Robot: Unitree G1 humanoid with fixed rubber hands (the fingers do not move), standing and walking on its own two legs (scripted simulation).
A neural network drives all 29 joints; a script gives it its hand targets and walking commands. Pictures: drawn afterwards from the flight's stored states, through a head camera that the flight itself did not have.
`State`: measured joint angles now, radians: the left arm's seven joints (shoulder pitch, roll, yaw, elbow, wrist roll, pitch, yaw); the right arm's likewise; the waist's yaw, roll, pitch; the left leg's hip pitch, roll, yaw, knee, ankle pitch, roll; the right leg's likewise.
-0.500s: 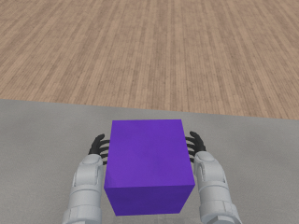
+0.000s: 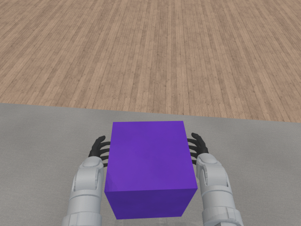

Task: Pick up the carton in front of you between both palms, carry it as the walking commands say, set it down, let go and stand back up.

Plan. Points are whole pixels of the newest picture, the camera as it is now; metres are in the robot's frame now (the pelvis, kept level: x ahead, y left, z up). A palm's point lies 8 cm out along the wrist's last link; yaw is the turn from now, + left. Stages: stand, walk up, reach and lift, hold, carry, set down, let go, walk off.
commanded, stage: reach and lift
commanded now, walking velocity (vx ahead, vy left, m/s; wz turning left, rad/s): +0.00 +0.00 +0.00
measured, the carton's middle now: (148, 171) +0.29 +0.00 -0.04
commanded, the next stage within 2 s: hold in 0.24 s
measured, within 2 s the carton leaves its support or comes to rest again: neither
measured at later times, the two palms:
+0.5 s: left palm (93, 160) +0.28 +0.15 +0.05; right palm (204, 156) +0.28 -0.15 +0.05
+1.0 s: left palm (93, 159) +0.28 +0.15 +0.05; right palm (204, 156) +0.28 -0.15 +0.05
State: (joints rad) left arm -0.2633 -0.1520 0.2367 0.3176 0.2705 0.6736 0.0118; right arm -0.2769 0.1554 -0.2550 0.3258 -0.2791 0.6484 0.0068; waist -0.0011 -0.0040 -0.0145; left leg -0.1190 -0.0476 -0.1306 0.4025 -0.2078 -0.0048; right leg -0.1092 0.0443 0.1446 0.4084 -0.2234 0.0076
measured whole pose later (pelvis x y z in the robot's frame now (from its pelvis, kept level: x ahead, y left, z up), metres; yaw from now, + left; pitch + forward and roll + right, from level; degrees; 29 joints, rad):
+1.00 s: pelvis -0.01 +0.00 +0.00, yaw +0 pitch -7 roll +0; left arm -0.28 -0.16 0.23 0.25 0.28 0.77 0.00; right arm -0.29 0.16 -0.25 0.26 -0.29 0.74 0.01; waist 0.00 0.00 0.00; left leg -0.06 -0.04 -0.12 0.37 -0.19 0.00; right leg -0.05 0.04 0.14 0.38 -0.21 0.01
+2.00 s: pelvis +0.22 -0.02 +0.00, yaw -2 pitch +6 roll -1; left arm -0.15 -0.13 0.12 -0.34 0.09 1.23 0.10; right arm -0.16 0.13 -0.10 -0.34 -0.10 1.22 -0.11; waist -0.03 0.03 -0.13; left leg -0.09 0.05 0.16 0.29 -0.30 0.00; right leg -0.55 -0.07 -0.14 0.72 -0.29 0.00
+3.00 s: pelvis +0.89 -0.06 -0.01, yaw -2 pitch +4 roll -1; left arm -0.12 -0.13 0.08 -0.45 0.10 1.20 0.11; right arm -0.14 0.13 -0.09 -0.43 -0.09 1.17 -0.09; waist -0.01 0.00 -0.07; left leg 0.05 0.03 0.21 0.25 -0.36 0.00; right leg -0.58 -0.08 -0.17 0.57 -0.06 -0.02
